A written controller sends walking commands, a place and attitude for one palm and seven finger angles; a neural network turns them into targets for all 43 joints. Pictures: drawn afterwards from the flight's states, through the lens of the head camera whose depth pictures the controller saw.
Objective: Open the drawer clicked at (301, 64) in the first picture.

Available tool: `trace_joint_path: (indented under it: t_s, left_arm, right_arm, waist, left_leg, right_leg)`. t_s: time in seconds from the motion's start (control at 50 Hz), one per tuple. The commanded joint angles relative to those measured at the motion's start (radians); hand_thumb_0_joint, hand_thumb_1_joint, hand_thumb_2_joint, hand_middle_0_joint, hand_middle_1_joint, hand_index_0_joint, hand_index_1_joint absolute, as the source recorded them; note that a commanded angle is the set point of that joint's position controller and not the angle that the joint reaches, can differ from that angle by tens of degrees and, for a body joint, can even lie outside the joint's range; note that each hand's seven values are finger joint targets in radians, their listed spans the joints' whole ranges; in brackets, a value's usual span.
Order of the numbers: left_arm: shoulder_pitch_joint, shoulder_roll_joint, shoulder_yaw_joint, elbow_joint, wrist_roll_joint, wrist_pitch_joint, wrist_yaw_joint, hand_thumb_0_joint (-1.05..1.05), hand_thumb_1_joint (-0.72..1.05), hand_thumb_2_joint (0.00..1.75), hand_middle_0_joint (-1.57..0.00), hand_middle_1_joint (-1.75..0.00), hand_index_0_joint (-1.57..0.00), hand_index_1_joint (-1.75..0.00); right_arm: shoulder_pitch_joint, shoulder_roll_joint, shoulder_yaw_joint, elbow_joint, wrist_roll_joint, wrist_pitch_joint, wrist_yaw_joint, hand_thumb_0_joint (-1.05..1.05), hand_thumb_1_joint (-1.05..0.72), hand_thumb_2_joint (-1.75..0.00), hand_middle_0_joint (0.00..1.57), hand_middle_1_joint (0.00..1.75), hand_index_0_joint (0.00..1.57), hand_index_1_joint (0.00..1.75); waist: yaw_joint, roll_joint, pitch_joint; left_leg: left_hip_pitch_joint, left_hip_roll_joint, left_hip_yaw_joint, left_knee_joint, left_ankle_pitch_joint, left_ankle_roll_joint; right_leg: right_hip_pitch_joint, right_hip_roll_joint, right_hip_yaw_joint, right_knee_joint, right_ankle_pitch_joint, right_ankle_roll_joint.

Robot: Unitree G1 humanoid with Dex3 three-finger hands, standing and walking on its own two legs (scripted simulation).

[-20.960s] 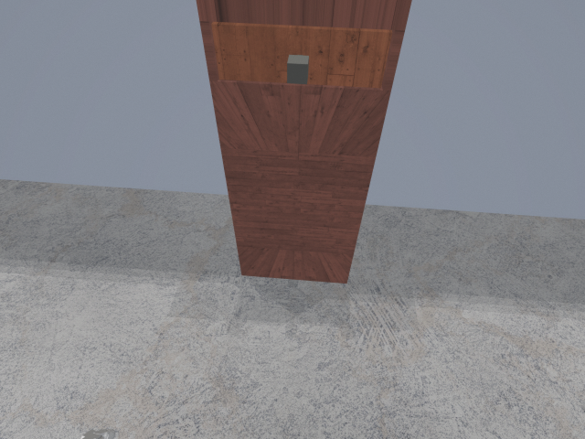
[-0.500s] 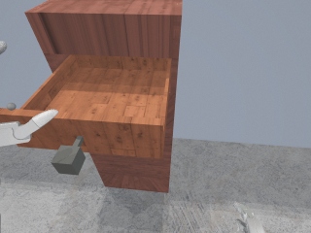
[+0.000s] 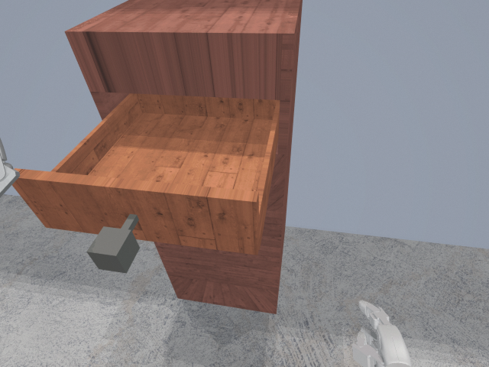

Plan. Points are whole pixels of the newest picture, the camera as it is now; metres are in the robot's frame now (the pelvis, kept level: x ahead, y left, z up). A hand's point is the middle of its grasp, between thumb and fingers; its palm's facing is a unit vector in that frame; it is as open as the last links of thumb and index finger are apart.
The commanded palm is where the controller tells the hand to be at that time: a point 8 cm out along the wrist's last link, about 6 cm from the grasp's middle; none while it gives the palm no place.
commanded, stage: draw the hand back to the body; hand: left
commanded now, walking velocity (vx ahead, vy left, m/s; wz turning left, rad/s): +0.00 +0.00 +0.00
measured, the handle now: (121, 237) +0.24 +0.22 +0.13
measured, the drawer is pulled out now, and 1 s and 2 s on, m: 0.28 0.28 0.28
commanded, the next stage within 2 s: step back with the hand held close in 0.02 s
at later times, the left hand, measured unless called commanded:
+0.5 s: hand out of the picture +0.15 +0.24 +0.31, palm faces +0.53 -0.70 -0.48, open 7.4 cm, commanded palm +0.08 +0.30 +0.32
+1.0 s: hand out of the picture +0.04 +0.30 +0.33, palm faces +0.66 -0.71 -0.23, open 7.4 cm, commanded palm -0.03 +0.34 +0.32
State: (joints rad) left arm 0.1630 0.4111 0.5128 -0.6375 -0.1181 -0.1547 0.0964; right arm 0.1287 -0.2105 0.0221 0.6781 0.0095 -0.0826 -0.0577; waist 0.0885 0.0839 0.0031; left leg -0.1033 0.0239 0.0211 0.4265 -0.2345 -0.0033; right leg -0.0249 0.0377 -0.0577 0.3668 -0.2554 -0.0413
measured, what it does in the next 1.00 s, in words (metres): walks backwards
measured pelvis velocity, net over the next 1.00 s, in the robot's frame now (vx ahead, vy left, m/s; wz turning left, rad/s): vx -0.15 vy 0.06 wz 0.03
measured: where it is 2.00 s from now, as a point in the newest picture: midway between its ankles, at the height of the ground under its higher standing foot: outside the picture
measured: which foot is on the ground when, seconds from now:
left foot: down 0.00-1.00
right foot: down 0.00-0.90, up 0.92-1.00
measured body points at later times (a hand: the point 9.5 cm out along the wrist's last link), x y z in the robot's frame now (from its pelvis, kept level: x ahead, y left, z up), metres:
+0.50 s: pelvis -0.05 +0.02 -0.01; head -0.04 +0.02 +0.44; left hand +0.12 +0.27 +0.33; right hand +0.12 -0.24 -0.09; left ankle +0.00 +0.12 -0.74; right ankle -0.03 -0.09 -0.74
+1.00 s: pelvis -0.15 +0.06 -0.02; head -0.14 +0.08 +0.43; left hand +0.00 +0.34 +0.34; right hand +0.02 -0.18 -0.10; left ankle -0.05 +0.13 -0.74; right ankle -0.12 -0.09 -0.69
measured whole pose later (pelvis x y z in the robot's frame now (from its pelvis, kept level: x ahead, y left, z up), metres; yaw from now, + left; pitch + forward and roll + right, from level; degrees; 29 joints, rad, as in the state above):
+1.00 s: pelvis -0.15 +0.06 -0.02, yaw +2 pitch -1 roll -5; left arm 0.03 0.54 0.67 -0.74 -0.05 -0.24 0.16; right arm 0.21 -0.19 -0.01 0.64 0.01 -0.11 -0.05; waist -0.01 0.03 0.03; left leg -0.47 0.03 0.01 0.65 -0.18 0.07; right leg -0.51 0.05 0.00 1.00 -0.46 0.00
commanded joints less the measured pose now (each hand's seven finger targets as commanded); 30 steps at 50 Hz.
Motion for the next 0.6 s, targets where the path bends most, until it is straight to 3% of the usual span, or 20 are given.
trace_joint_path:
  t_s: [0.0,0.04,0.1,0.12,0.14,0.16,0.18,0.22,0.32,0.36,0.44,0.5,0.52,0.58]
  left_arm:
    - [-0.176,0.221,0.101,-0.117,-0.006,-0.031,0.009,0.0,0.9,0.9,-0.2,-0.3,-0.2,-0.3]
    - [-0.159,0.211,0.092,-0.107,-0.01,-0.027,0.005,0.0,0.9,0.9,-0.2,-0.3,-0.2,-0.3]
    - [-0.159,0.23,0.108,-0.139,-0.009,-0.037,0.007,0.0,0.9,0.9,-0.2,-0.3,-0.2,-0.3]
    - [-0.271,0.393,0.226,-0.155,0.02,-0.08,0.02,0.0,0.9,0.9,-0.2,-0.3,-0.2,-0.3]
    - [-0.214,0.332,0.176,-0.141,0.013,-0.081,0.012,0.0,0.9,0.9,-0.2,-0.3,-0.2,-0.3]
    - [-0.141,0.296,0.154,-0.114,0.019,-0.074,0.009,0.0,0.9,0.9,-0.2,-0.3,-0.2,-0.3]
    - [-0.104,0.301,0.156,-0.118,0.024,-0.067,0.01,0.0,0.9,0.9,-0.2,-0.3,-0.2,-0.3]
    - [-0.084,0.309,0.161,-0.175,0.029,-0.072,0.016,0.0,0.9,0.9,-0.2,-0.3,-0.2,-0.3]
    - [0.024,0.37,0.249,-0.241,0.027,-0.082,0.04,0.0,0.9,0.9,-0.2,-0.3,-0.2,-0.3]
    - [0.047,0.375,0.268,-0.257,0.026,-0.087,0.047,0.0,0.9,0.9,-0.2,-0.3,-0.2,-0.3]
    - [0.053,0.39,0.296,-0.274,0.025,-0.103,0.058,0.0,0.9,0.9,-0.2,-0.3,-0.2,-0.3]
    - [0.018,0.395,0.305,-0.265,0.034,-0.116,0.065,0.0,0.9,0.9,-0.2,-0.3,-0.2,-0.3]
    - [0.002,0.404,0.314,-0.265,0.036,-0.12,0.066,0.0,0.9,0.9,-0.2,-0.3,-0.2,-0.3]
    - [-0.062,0.381,0.299,-0.22,0.046,-0.123,0.068,0.0,0.9,0.9,-0.2,-0.3,-0.2,-0.3]
  right_arm:
    - [-0.143,-0.097,-0.034,-0.156,0.002,-0.051,-0.008,0.0,-0.9,-0.9,0.2,0.3,0.2,0.3]
    - [-0.146,-0.099,-0.035,-0.155,0.005,-0.05,-0.007,0.0,-0.9,-0.9,0.2,0.3,0.2,0.3]
    - [-0.15,-0.099,-0.035,-0.161,0.003,-0.054,-0.006,0.0,-0.9,-0.9,0.2,0.3,0.2,0.3]
    - [-0.105,-0.121,-0.019,-0.218,0.025,-0.033,0.003,0.0,-0.9,-0.9,0.2,0.3,0.2,0.3]
    - [-0.121,-0.116,-0.037,-0.207,0.018,-0.028,-0.002,0.0,-0.9,-0.9,0.2,0.3,0.2,0.3]
    - [-0.112,-0.118,-0.041,-0.208,0.019,-0.018,-0.004,0.0,-0.9,-0.9,0.2,0.3,0.2,0.3]
    - [-0.105,-0.121,-0.046,-0.209,0.022,-0.01,-0.002,0.0,-0.9,-0.9,0.2,0.3,0.2,0.3]
    - [-0.092,-0.125,-0.052,-0.21,0.026,-0.004,-0.004,0.0,-0.9,-0.9,0.2,0.3,0.2,0.3]
    - [-0.068,-0.136,-0.073,-0.222,0.034,0.001,-0.007,0.0,-0.9,-0.9,0.2,0.3,0.2,0.3]
    - [-0.062,-0.135,-0.077,-0.23,0.036,0.001,-0.007,0.0,-0.9,-0.9,0.2,0.3,0.2,0.3]
    - [-0.056,-0.146,-0.085,-0.232,0.035,-0.013,-0.008,0.0,-0.9,-0.9,0.2,0.3,0.2,0.3]
    - [-0.041,-0.152,-0.087,-0.23,0.031,-0.032,-0.007,0.0,-0.9,-0.9,0.2,0.3,0.2,0.3]
    - [-0.045,-0.159,-0.089,-0.231,0.028,-0.04,-0.009,0.0,-0.9,-0.9,0.2,0.3,0.2,0.3]
    - [-0.034,-0.154,-0.085,-0.231,0.023,-0.055,-0.004,0.0,-0.9,-0.9,0.2,0.3,0.2,0.3]
  waist:
    - [-0.015,-0.047,-0.067]
    - [-0.017,-0.016,-0.052]
    - [-0.008,-0.029,-0.088]
    - [-0.059,0.017,0.011]
    - [-0.059,-0.114,-0.049]
    - [-0.067,-0.17,-0.071]
    - [-0.07,-0.174,-0.087]
    - [-0.079,-0.073,-0.143]
    - [-0.087,-0.049,-0.22]
    - [-0.089,-0.061,-0.218]
    - [-0.088,-0.012,-0.204]
    - [-0.088,0.023,-0.171]
    - [-0.084,0.06,-0.174]
    - [-0.086,0.084,-0.136]
  left_leg:
    - [0.075,0.01,-0.015,-0.039,0.209,0.032]
    - [0.074,0.011,-0.011,-0.042,0.208,0.032]
    - [0.076,0.008,-0.015,-0.037,0.209,0.034]
    - [0.003,0.03,-0.051,-0.008,0.164,0.044]
    - [-0.003,0.035,-0.07,0.038,0.191,0.045]
    - [0.003,0.032,-0.059,0.071,0.215,0.046]
    - [-0.009,0.03,-0.051,0.103,0.214,0.046]
    - [-0.02,0.033,-0.046,0.117,0.228,0.037]
    - [-0.033,0.076,-0.063,0.095,0.379,0.029]
    - [-0.074,0.094,-0.085,0.079,0.385,0.032]
    - [-0.142,0.115,-0.125,0.036,0.275,0.038]
    - [-0.227,0.132,-0.151,-0.011,0.087,0.046]
    - [-0.241,0.138,-0.158,-0.037,0.054,0.05]
    - [-0.402,0.175,-0.195,-0.121,-0.15,0.066]
  right_leg:
    - [-0.092,-0.054,0.039,-0.075,0.256,0.022]
    - [-0.096,-0.056,0.042,-0.082,0.255,0.022]
    - [-0.08,-0.055,0.042,-0.072,0.257,0.022]
    - [-0.208,-0.117,0.115,-0.103,0.267,0.026]
    - [-0.223,-0.143,0.125,-0.104,0.31,0.033]
    - [-0.229,-0.159,0.124,-0.103,0.355,0.034]
    - [-0.238,-0.181,0.135,-0.097,0.392,0.033]
    - [-0.222,-0.205,0.13,-0.059,0.444,0.019]
    - [-0.204,-0.175,0.099,0.017,0.418,0.03]
    - [-0.197,-0.154,0.093,0.035,0.367,0.035]
    - [-0.212,-0.129,0.095,0.052,0.218,0.032]
    - [-0.229,-0.112,0.09,0.083,0.073,0.028]
    - [-0.224,-0.1,0.083,0.103,0.05,0.027]
    - [-0.169,-0.071,0.062,0.206,-0.053,0.027]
